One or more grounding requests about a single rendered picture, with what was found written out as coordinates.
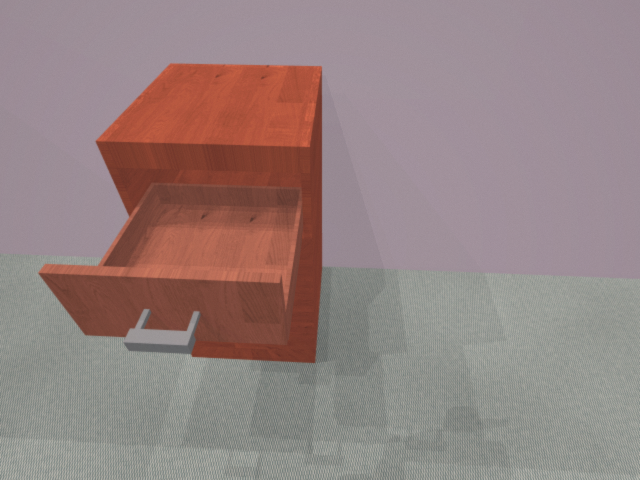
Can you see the cabinet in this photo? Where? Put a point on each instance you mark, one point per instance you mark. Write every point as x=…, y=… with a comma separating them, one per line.
x=222, y=124

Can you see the drawer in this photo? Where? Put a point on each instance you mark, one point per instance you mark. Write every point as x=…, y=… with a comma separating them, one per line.
x=229, y=251

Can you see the handle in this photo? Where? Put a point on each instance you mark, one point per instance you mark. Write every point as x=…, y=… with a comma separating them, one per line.
x=163, y=341

